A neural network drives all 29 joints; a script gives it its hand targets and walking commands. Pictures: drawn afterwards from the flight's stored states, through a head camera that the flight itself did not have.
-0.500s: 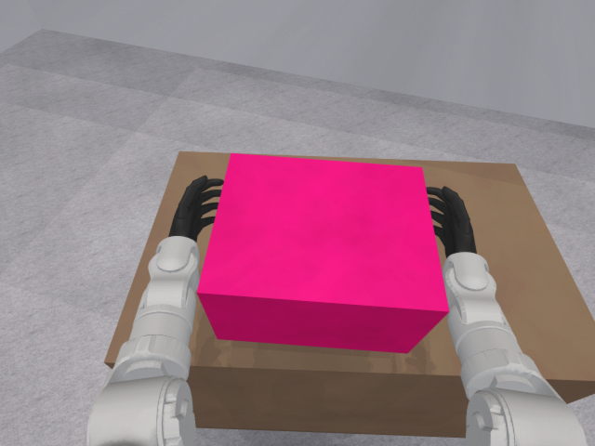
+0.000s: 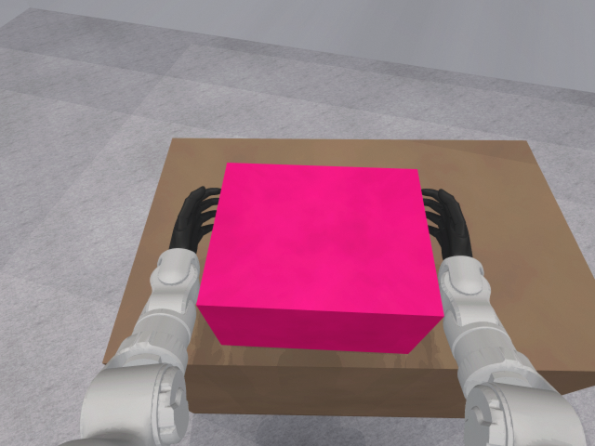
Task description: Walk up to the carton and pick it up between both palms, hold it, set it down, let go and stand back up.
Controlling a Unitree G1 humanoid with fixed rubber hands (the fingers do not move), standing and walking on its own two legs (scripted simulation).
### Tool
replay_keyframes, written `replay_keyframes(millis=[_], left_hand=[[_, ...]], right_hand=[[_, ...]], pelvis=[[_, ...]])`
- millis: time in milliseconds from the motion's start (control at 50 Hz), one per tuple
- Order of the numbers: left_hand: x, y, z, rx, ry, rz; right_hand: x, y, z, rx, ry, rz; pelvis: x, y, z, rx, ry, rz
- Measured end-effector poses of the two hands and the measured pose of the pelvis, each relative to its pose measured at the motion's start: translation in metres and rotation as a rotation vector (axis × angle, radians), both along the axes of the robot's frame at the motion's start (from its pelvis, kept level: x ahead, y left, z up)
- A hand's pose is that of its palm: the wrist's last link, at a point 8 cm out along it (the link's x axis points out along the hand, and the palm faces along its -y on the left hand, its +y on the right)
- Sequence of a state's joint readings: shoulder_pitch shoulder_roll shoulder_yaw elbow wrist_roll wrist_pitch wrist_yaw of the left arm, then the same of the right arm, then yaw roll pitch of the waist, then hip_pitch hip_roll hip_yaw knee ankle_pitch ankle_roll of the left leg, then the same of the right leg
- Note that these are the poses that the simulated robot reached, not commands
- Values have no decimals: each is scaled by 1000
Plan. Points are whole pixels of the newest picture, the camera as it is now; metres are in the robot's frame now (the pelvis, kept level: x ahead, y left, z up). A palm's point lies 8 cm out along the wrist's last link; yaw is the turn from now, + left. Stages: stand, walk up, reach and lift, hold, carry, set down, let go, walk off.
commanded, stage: set down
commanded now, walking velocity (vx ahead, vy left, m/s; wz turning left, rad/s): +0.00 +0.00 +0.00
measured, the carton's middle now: (317, 258) +0.38 +0.02 -0.01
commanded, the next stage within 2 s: none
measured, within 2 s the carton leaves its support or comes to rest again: rests again in 0.76 s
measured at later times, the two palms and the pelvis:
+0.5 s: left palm (191, 248) +0.38 +0.22 -0.01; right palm (441, 256) +0.38 -0.16 -0.01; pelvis +0.00 +0.01 -0.01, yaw +0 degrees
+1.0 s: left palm (197, 258) +0.38 +0.21 -0.04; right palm (437, 266) +0.38 -0.17 -0.03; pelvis -0.01 +0.01 -0.02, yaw +0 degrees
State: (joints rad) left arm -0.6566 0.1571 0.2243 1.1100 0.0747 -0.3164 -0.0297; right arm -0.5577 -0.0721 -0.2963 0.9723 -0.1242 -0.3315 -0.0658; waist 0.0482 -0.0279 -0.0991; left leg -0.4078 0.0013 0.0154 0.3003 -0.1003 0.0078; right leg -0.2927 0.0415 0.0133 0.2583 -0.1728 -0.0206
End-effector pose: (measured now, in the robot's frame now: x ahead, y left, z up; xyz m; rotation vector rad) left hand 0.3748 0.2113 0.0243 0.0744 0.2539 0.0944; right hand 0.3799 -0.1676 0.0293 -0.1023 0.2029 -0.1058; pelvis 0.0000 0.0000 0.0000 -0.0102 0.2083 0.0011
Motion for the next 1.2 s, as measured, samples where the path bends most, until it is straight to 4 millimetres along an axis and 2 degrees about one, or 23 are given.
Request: replay_keyframes(millis=[340,800,1200], left_hand=[[8,2,-21,1,26,-11],[8,1,-57,7,54,-9],[6,1,-65,-3,17,-10]], right_hand=[[4,2,-22,-5,27,-8],[3,1,-59,-7,56,-5],[0,2,-64,7,18,-9]], pelvis=[[1,3,-4,-4,84,-3],[-3,6,-14,-17,216,6],[-19,10,-27,-25,255,3]])
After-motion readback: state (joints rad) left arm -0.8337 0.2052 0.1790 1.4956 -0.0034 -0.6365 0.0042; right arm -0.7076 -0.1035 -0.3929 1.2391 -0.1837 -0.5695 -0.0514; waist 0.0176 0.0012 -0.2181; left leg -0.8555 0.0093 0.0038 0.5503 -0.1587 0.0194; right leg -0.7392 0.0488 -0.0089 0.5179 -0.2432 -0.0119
